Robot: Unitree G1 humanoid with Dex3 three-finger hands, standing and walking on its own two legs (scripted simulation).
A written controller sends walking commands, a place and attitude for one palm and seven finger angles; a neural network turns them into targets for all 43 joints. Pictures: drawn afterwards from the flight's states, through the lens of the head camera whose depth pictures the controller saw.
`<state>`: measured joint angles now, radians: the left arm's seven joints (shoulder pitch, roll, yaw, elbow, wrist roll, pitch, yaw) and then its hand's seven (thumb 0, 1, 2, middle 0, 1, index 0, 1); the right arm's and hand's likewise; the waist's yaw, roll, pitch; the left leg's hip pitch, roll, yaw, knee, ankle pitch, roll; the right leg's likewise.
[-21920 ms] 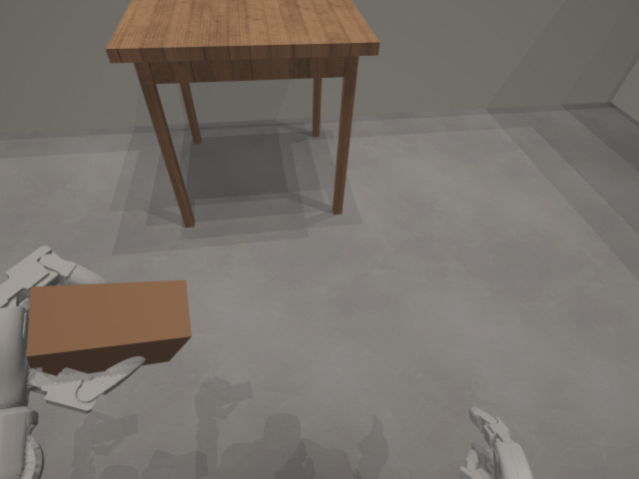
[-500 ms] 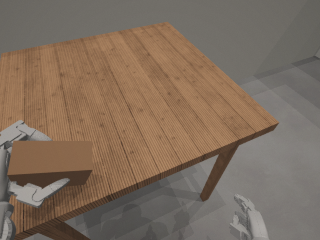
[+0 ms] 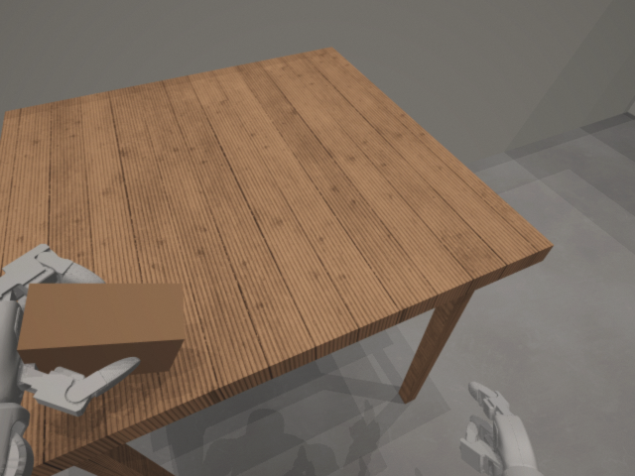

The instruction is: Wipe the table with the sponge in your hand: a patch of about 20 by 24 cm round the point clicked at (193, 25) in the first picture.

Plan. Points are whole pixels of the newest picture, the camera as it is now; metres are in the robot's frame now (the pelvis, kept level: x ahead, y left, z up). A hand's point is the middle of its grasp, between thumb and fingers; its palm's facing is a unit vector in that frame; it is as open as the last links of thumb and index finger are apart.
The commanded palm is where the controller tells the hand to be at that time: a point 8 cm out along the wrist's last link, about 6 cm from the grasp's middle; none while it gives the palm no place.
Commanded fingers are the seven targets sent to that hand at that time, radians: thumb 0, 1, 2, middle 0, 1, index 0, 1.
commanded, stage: shuffle to correct the standing spot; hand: left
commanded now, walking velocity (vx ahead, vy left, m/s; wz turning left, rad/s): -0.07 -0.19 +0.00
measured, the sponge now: (132, 332) +0.22 +0.20 +0.14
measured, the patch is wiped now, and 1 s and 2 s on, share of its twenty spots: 0.00 0.00 0.00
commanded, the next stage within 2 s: come to a stop and stand still in 0.58 s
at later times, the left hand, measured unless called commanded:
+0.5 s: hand (69, 335) +0.21 +0.24 +0.16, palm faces +0.33 -0.87 -0.37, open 9.9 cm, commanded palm +0.15 +0.28 +0.18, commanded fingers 0.00 0.10 1.30 -1.20 -1.60 -1.20 -1.60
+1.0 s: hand (74, 335) +0.21 +0.24 +0.15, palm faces +0.24 -0.89 -0.39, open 9.9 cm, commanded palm +0.16 +0.31 +0.18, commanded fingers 0.00 0.10 1.30 -1.20 -1.60 -1.20 -1.60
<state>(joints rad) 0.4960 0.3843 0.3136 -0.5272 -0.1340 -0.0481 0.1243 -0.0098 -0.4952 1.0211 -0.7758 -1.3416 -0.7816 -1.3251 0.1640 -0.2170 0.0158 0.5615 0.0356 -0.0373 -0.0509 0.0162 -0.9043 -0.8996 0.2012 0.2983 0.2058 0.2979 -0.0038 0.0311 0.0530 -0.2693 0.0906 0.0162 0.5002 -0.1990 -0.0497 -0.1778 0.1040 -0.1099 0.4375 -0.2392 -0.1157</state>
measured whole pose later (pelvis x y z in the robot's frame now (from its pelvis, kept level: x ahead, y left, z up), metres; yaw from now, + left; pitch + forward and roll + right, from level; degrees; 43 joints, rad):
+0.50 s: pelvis -0.01 +0.00 +0.00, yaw +0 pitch -2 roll -1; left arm 0.50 0.39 0.31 -0.53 -0.13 -0.05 0.13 -0.01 -0.50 1.02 -0.78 -1.34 -0.78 -1.33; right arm 0.17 -0.21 0.02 0.56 0.03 -0.04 -0.05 0.02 -0.90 -0.90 0.20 0.30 0.21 0.30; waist -0.01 0.03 0.05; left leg -0.28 0.09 0.01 0.50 -0.19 -0.05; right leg -0.18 0.10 -0.11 0.43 -0.23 -0.11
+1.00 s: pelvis -0.01 +0.04 +0.00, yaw -2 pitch -1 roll -1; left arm 0.47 0.33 0.29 -0.49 -0.05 -0.18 0.07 -0.01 -0.49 1.02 -0.77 -1.34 -0.78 -1.33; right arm 0.22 -0.25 -0.03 0.56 0.03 -0.14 -0.02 0.02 -0.90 -0.90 0.20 0.30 0.21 0.30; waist -0.01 0.01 0.08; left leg -0.31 0.05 0.06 0.56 -0.24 0.00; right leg -0.25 0.07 -0.06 0.52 -0.25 -0.07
